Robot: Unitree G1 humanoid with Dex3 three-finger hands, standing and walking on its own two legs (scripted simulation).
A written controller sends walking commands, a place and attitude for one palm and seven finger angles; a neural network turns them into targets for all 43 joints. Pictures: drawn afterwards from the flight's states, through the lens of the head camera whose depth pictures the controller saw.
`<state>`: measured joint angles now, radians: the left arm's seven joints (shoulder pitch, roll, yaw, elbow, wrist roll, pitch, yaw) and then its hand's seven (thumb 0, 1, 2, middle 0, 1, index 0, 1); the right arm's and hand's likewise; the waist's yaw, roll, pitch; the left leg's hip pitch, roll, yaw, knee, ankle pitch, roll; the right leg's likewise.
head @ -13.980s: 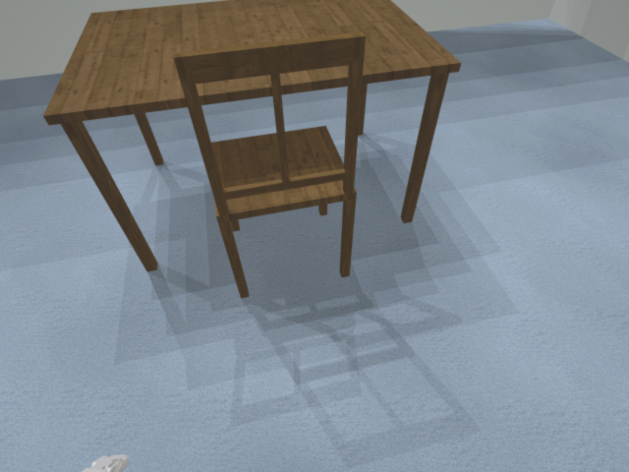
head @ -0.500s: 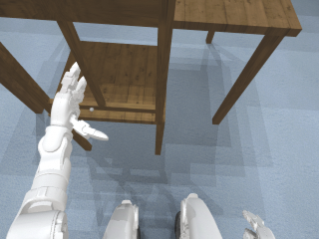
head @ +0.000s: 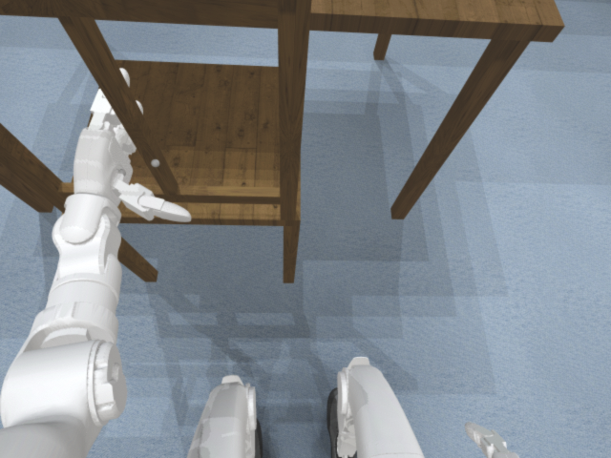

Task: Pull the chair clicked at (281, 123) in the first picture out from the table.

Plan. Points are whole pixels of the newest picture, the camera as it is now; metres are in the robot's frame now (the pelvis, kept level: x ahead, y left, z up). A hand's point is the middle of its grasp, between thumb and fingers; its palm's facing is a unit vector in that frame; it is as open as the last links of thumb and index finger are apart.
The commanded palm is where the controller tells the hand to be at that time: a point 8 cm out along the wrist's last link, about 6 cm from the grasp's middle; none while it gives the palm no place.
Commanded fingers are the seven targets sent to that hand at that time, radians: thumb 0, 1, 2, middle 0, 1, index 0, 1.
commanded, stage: push the fingers through the gap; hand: left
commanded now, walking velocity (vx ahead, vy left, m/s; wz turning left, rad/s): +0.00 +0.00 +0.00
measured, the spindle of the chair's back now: (136, 126) +0.52 +0.19 +0.05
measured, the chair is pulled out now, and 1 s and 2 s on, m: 0.00 0.00 0.02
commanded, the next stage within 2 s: hook a spindle and tug to test in 0.56 s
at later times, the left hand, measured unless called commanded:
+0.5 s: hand (156, 151) +0.50 +0.17 +0.03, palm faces -0.06 -1.00 -0.05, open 16.9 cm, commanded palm +0.47 +0.22 +0.03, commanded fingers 0.00 -0.50 0.30 -0.06 -0.08 -0.06 -0.08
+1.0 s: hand (152, 154) +0.49 +0.18 +0.03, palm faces -0.08 -1.00 -0.04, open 15.6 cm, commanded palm +0.47 +0.21 +0.03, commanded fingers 0.00 -0.33 0.37 -0.38 -1.07 -0.38 -1.07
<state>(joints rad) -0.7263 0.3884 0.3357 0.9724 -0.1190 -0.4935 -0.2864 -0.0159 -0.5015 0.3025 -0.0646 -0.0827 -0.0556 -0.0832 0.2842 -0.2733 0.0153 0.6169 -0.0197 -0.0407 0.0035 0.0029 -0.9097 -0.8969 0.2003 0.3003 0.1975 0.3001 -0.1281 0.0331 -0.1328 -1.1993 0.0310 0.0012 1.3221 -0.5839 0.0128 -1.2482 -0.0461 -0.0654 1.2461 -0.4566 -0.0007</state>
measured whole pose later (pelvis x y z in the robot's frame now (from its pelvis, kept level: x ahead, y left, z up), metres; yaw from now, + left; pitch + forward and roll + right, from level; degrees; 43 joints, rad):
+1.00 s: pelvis +0.01 +0.01 +0.00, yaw -1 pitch +28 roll -3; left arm -0.74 0.39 0.33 0.98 -0.11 -0.50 -0.27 -0.02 -0.50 0.30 -0.22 -0.57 -0.21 -0.57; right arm 0.27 -0.26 0.02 0.60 -0.03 0.04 0.02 0.00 -0.91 -0.90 0.20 0.30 0.20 0.30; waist -0.14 0.03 -0.13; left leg -1.19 0.03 0.00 1.31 -0.60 0.03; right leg -1.23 -0.04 -0.07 1.21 -0.46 0.02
